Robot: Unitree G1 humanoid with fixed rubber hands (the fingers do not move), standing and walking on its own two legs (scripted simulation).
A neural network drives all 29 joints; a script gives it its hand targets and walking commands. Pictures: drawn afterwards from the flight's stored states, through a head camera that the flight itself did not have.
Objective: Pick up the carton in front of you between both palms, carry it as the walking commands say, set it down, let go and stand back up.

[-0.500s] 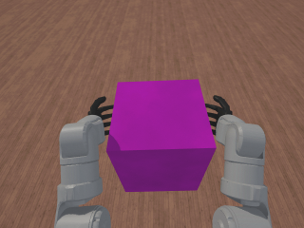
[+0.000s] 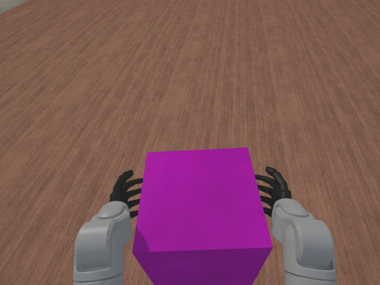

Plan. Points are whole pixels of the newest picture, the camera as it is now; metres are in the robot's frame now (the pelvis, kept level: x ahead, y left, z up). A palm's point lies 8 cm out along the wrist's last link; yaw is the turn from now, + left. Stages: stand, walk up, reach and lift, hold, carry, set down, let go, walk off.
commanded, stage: carry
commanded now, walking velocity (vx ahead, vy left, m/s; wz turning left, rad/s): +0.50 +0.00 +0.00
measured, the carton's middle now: (200, 222) +0.28 +0.00 -0.01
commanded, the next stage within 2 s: none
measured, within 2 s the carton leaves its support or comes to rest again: neither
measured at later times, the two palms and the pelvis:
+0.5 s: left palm (129, 109) +0.56 +0.20 +0.07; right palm (238, 112) +0.54 -0.10 +0.08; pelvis +0.31 +0.08 -0.01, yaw -5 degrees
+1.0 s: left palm (157, 62) +0.86 +0.16 +0.06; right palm (238, 60) +0.86 -0.14 +0.05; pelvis +0.62 +0.01 -0.02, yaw +0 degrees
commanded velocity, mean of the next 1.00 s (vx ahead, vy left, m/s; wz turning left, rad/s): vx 0.50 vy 0.00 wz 0.00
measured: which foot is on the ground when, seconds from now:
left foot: up 0.00-0.28, down 0.30-0.90, up 0.92-1.00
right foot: down 0.00-0.30, up 0.32-0.88, down 0.90-1.00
